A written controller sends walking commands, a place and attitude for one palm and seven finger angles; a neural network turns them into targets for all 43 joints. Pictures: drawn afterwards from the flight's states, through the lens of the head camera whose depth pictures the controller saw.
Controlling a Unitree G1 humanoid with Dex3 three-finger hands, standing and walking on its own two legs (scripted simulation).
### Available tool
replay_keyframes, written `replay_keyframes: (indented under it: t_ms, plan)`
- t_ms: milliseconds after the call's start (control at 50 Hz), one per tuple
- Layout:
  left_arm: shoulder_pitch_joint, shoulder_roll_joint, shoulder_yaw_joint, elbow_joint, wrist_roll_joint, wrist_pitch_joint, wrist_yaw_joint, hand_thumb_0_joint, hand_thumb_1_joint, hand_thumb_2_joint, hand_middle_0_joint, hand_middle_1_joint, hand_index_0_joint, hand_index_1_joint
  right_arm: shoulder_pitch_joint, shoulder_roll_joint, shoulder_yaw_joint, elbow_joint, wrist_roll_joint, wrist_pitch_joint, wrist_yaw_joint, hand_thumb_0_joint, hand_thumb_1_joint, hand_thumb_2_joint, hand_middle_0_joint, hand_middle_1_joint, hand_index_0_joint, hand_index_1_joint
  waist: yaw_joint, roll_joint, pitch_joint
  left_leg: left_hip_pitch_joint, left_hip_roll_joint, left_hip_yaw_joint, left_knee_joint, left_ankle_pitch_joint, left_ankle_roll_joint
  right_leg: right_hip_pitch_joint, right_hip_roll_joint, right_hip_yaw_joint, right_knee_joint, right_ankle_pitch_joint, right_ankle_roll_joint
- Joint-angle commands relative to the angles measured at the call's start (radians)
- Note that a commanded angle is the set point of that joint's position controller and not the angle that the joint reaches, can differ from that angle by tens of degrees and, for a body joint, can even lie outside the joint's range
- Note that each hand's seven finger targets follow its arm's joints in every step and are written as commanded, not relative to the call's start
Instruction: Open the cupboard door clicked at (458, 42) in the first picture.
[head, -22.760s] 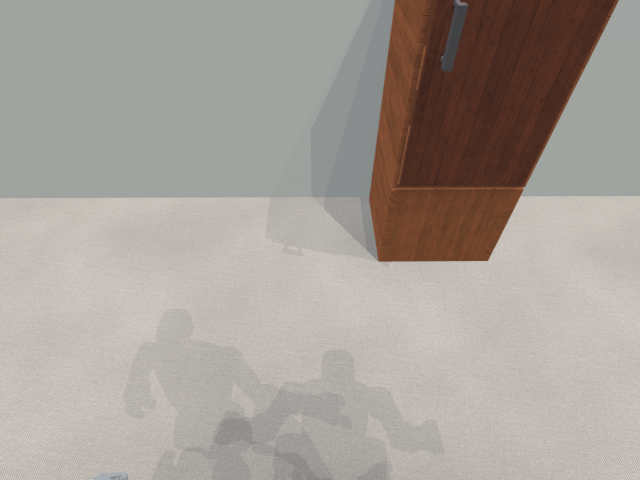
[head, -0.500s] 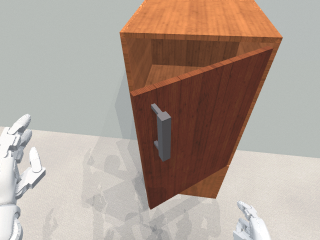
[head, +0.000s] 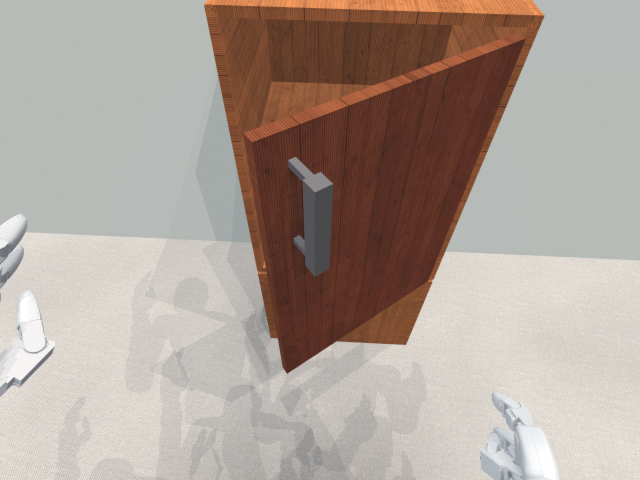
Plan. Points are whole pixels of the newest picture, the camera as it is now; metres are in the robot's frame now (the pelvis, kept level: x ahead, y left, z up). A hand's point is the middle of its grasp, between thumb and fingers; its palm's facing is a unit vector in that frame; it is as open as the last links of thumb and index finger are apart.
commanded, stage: step back with the hand held close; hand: left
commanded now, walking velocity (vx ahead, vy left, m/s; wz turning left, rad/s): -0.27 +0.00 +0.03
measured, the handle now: (307, 219) +0.38 +0.04 +0.14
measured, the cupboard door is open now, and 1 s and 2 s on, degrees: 38 38 38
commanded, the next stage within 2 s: stop stepping back and stand still in 0.74 s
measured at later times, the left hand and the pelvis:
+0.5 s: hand out of the picture +0.12 +0.27 +0.16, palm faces +0.48 -0.77 -0.42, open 7.4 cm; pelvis -0.08 +0.01 -0.02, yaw +3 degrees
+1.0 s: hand out of the picture +0.04 +0.22 +0.17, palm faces +0.32 -0.80 -0.50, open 7.4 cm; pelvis -0.17 -0.02 -0.02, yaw -3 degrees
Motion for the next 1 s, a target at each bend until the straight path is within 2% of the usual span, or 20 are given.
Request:
replay_keyframes:
  t_ms: [0,120,220,280,320,400,440,460,480,500,520,540,600,740,780,820,840,880,940,980]
  plan:
    - [-0.017,0.170,0.152,-0.221,-0.001,-0.073,0.039,0.000,0.900,0.900,-0.200,-0.300,-0.200,-0.300,-0.070,-0.115,-0.037,-0.159,0.001,-0.069,-0.009,0.000,-0.900,-0.900,0.200,0.300,0.200,0.300,0.005,0.023,-0.144,-0.145,0.109,-0.151,-0.102,-0.002,0.014,0.141,-0.088,0.145,-0.015,0.072,-0.010]
    - [-0.067,0.180,0.182,-0.233,0.027,-0.099,0.054,0.000,0.900,0.900,-0.200,-0.300,-0.200,-0.300,-0.060,-0.132,-0.037,-0.165,-0.003,-0.097,-0.017,0.000,-0.900,-0.900,0.200,0.300,0.200,0.300,0.007,0.094,-0.090,-0.414,0.163,-0.220,-0.210,-0.351,0.057,0.251,-0.042,0.119,0.118,-0.057,0.010]
    - [-0.106,0.177,0.192,-0.211,0.045,-0.116,0.051,0.000,0.900,0.900,-0.200,-0.300,-0.200,-0.300,-0.043,-0.128,-0.037,-0.159,-0.008,-0.122,-0.015,0.000,-0.900,-0.900,0.200,0.300,0.200,0.300,0.008,0.100,-0.079,-0.552,0.198,-0.245,-0.214,-0.414,0.083,0.339,-0.011,0.124,0.250,0.018,0.018]
    - [-0.143,0.154,0.168,-0.212,0.041,-0.121,0.042,0.000,0.900,0.900,-0.200,-0.300,-0.200,-0.300,-0.025,-0.125,-0.038,-0.154,-0.009,-0.127,-0.004,0.000,-0.900,-0.900,0.200,0.300,0.200,0.300,-0.008,-0.025,-0.044,-0.486,0.113,-0.187,-0.063,-0.447,0.053,0.175,-0.071,0.245,0.094,-0.133,-0.017]
    - [-0.166,0.195,0.186,-0.235,0.033,-0.127,0.048,0.000,0.900,0.900,-0.200,-0.300,-0.200,-0.300,-0.026,-0.122,-0.041,-0.134,-0.019,-0.127,-0.001,0.000,-0.900,-0.900,0.200,0.300,0.200,0.300,-0.009,-0.093,-0.044,-0.296,0.055,-0.146,0.096,-0.362,0.016,-0.040,-0.155,0.351,-0.093,-0.303,-0.064]
    - [-0.133,0.189,0.172,-0.243,0.013,-0.135,0.065,0.000,0.900,0.900,-0.200,-0.300,-0.200,-0.300,-0.029,-0.088,-0.023,-0.098,-0.018,-0.115,0.011,0.000,-0.900,-0.900,0.200,0.300,0.200,0.300,-0.018,-0.147,-0.125,-0.048,0.021,-0.096,0.248,-0.214,-0.016,-0.207,-0.237,0.310,-0.164,-0.304,-0.095]
    - [-0.087,0.203,0.201,-0.263,0.008,-0.141,0.069,0.000,0.900,0.900,-0.200,-0.300,-0.200,-0.300,-0.040,-0.105,-0.028,-0.110,-0.016,-0.109,0.003,0.000,-0.900,-0.900,0.200,0.300,0.200,0.300,-0.015,-0.019,-0.118,-0.092,0.077,-0.184,0.055,-0.275,0.010,-0.183,-0.159,0.228,-0.046,-0.284,-0.057]
    - [-0.090,0.190,0.197,-0.288,0.010,-0.147,0.067,0.000,0.900,0.900,-0.200,-0.300,-0.200,-0.300,-0.054,-0.114,-0.025,-0.129,-0.015,-0.113,-0.001,0.000,-0.900,-0.900,0.200,0.300,0.200,0.300,-0.014,0.116,-0.091,-0.236,0.144,-0.267,-0.095,-0.374,0.043,-0.104,-0.078,0.174,0.103,-0.306,-0.021]
    - [-0.095,0.187,0.223,-0.310,0.025,-0.157,0.068,0.000,0.900,0.900,-0.200,-0.300,-0.200,-0.300,-0.066,-0.138,-0.033,-0.141,-0.023,-0.123,-0.006,0.000,-0.900,-0.900,0.200,0.300,0.200,0.300,-0.007,0.320,-0.087,-0.498,0.293,-0.423,-0.307,-0.552,0.107,0.114,0.034,0.084,0.394,-0.230,0.021]
    - [-0.115,0.201,0.244,-0.317,0.027,-0.155,0.071,0.000,0.900,0.900,-0.200,-0.300,-0.200,-0.300,-0.053,-0.109,-0.036,-0.135,-0.035,-0.139,-0.009,0.000,-0.900,-0.900,0.200,0.300,0.200,0.300,-0.005,0.312,-0.108,-0.554,0.378,-0.511,-0.412,-0.477,0.146,0.179,0.087,0.066,0.648,-0.249,0.032]
    - [-0.128,0.250,0.258,-0.342,0.022,-0.160,0.074,0.000,0.900,0.900,-0.200,-0.300,-0.200,-0.300,-0.044,-0.091,-0.049,-0.120,-0.029,-0.152,-0.010,0.000,-0.900,-0.900,0.200,0.300,0.200,0.300,-0.008,0.200,-0.147,-0.407,0.384,-0.500,-0.375,-0.312,0.132,0.075,0.080,0.107,0.740,-0.317,0.024]
    - [-0.100,0.207,0.229,-0.291,0.012,-0.155,0.065,0.000,0.900,0.900,-0.200,-0.300,-0.200,-0.300,-0.058,-0.102,-0.059,-0.107,-0.022,-0.167,0.001,0.000,-0.900,-0.900,0.200,0.300,0.200,0.300,0.003,0.137,-0.147,-0.329,0.372,-0.436,-0.321,-0.277,0.132,0.021,0.080,0.126,0.761,-0.337,0.022]
    - [-0.079,0.143,0.161,-0.273,-0.004,-0.132,0.066,0.000,0.900,0.900,-0.200,-0.300,-0.200,-0.300,-0.050,-0.085,-0.046,-0.064,-0.026,-0.193,0.018,0.000,-0.900,-0.900,0.200,0.300,0.200,0.300,-0.001,0.118,-0.147,-0.131,0.321,-0.349,-0.298,-0.119,0.108,-0.069,0.048,0.083,0.615,-0.343,0.028]
    - [-0.143,0.151,0.112,-0.296,-0.026,-0.121,0.040,0.000,0.900,0.900,-0.200,-0.300,-0.200,-0.300,-0.068,-0.087,-0.026,-0.038,-0.032,-0.199,0.034,0.000,-0.900,-0.900,0.200,0.300,0.200,0.300,0.011,0.277,-0.239,0.079,0.214,-0.195,-0.373,0.011,-0.001,0.111,0.100,-0.031,0.064,-0.382,-0.017]
    - [-0.104,0.202,0.165,-0.291,-0.042,-0.143,0.021,0.000,0.900,0.900,-0.200,-0.300,-0.200,-0.300,-0.071,-0.076,-0.022,-0.040,-0.031,-0.179,0.041,0.000,-0.900,-0.900,0.200,0.300,0.200,0.300,0.022,0.160,-0.258,0.169,0.184,-0.134,-0.221,0.216,-0.041,0.098,0.041,0.021,-0.226,-0.200,-0.043]
    - [-0.074,0.295,0.243,-0.315,-0.045,-0.168,0.020,0.000,0.900,0.900,-0.200,-0.300,-0.200,-0.300,-0.092,-0.051,-0.008,-0.050,-0.026,-0.146,0.040,0.000,-0.900,-0.900,0.200,0.300,0.200,0.300,0.022,-0.082,-0.268,0.169,0.075,-0.030,0.062,0.074,-0.071,-0.006,-0.180,0.189,-0.258,0.125,-0.089]
    - [-0.078,0.317,0.268,-0.300,-0.037,-0.174,0.023,0.000,0.900,0.900,-0.200,-0.300,-0.200,-0.300,-0.101,-0.052,0.001,-0.063,-0.034,-0.151,0.036,0.000,-0.900,-0.900,0.200,0.300,0.200,0.300,0.019,-0.094,-0.240,0.095,0.047,-0.010,0.175,-0.014,-0.078,-0.019,-0.250,0.204,-0.237,0.225,-0.103]
    - [-0.052,0.246,0.214,-0.266,-0.032,-0.135,0.013,0.000,0.900,0.900,-0.200,-0.300,-0.200,-0.300,-0.099,-0.056,-0.006,-0.089,-0.005,-0.142,0.024,0.000,-0.900,-0.900,0.200,0.300,0.200,0.300,0.009,-0.220,-0.235,-0.054,0.004,-0.020,0.279,0.010,-0.054,0.133,-0.215,0.145,-0.074,0.652,-0.062]
    - [-0.007,0.233,0.226,-0.229,-0.042,-0.087,0.016,0.000,0.900,0.900,-0.200,-0.300,-0.200,-0.300,-0.093,-0.065,0.013,-0.097,-0.001,-0.126,0.002,0.000,-0.900,-0.900,0.200,0.300,0.200,0.300,-0.023,-0.071,-0.188,0.025,0.006,-0.011,0.110,0.242,-0.022,0.131,-0.166,0.069,0.009,0.623,-0.026]
    - [-0.045,0.222,0.196,-0.196,-0.045,-0.085,0.016,0.000,0.900,0.900,-0.200,-0.300,-0.200,-0.300,-0.062,-0.096,0.005,-0.082,0.002,-0.136,-0.003,0.000,-0.900,-0.900,0.200,0.300,0.200,0.300,-0.032,0.043,-0.179,0.170,0.076,-0.087,0.009,0.485,0.013,0.050,-0.072,0.022,0.059,0.373,0.036]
